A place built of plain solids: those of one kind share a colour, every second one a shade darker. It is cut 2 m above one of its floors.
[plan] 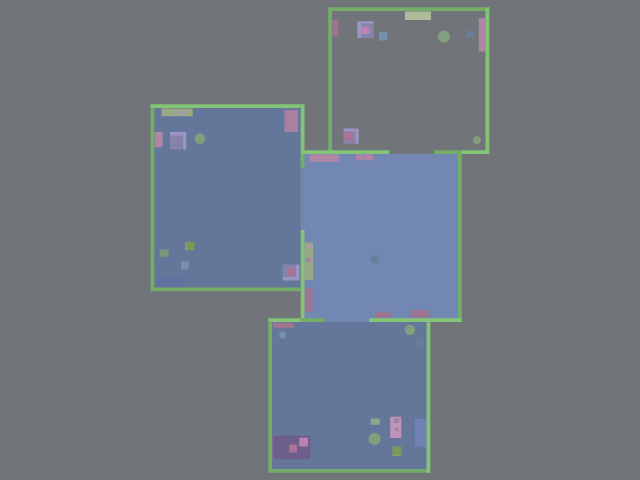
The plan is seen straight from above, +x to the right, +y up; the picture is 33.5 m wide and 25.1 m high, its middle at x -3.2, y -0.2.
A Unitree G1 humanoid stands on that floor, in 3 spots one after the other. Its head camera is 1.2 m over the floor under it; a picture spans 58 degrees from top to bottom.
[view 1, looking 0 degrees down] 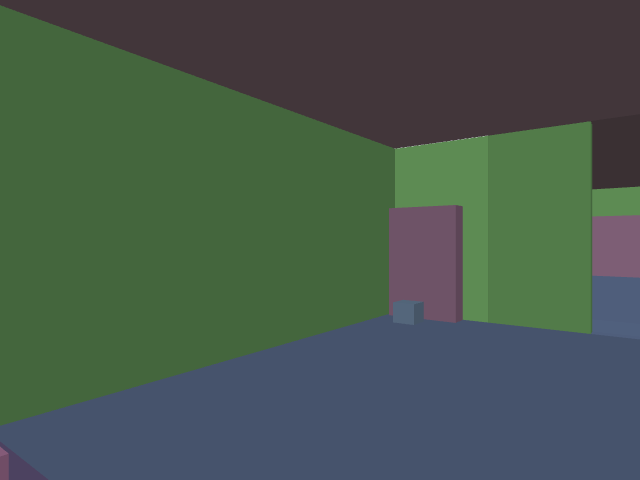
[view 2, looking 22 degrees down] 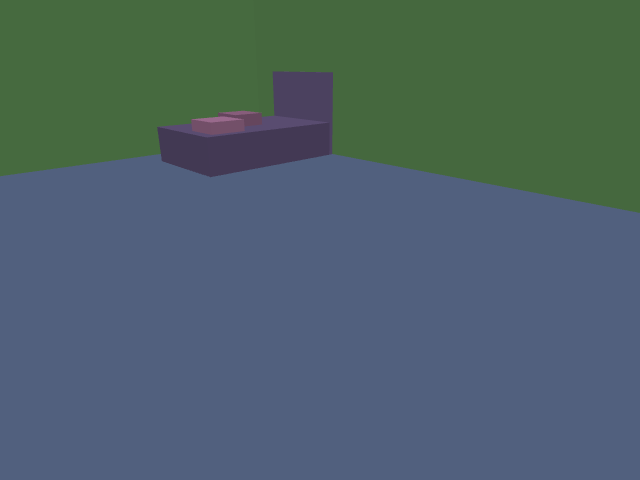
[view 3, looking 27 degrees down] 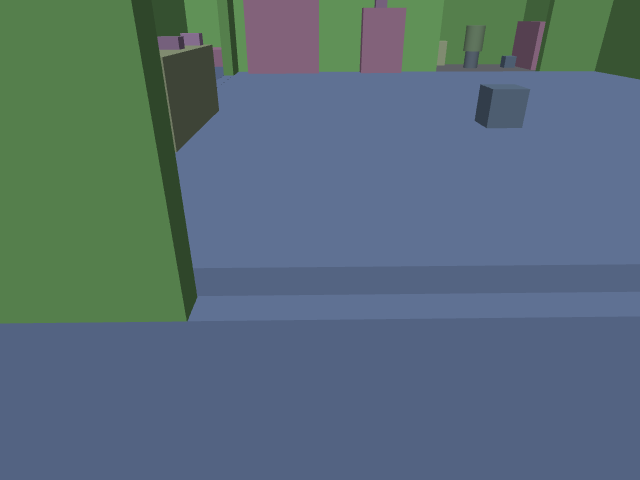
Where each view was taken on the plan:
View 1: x -2.38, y -10.99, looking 127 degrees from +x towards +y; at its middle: wall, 5.54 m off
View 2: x -1.19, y -6.02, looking -134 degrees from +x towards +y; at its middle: floor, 3.20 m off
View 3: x -2.38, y -6.06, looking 89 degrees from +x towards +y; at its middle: floor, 2.30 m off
